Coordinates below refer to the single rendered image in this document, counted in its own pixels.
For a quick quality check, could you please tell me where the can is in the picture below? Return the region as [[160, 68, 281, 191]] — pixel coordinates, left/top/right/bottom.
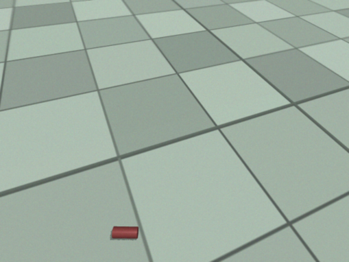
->
[[112, 227, 139, 239]]

